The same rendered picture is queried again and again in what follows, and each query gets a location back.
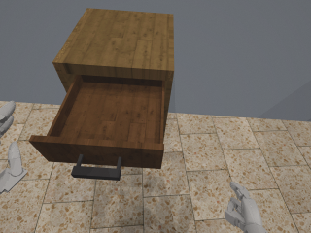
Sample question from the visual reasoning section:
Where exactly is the robot right hand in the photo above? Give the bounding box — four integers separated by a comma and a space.
225, 181, 263, 231

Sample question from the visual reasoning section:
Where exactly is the handle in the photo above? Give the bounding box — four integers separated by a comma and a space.
71, 154, 122, 181

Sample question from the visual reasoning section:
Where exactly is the robot left hand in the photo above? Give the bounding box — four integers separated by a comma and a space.
0, 100, 27, 195

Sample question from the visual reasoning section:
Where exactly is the drawer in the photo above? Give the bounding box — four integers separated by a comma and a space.
28, 74, 165, 169

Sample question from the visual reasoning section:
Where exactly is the cabinet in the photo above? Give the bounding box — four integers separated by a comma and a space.
52, 8, 174, 141

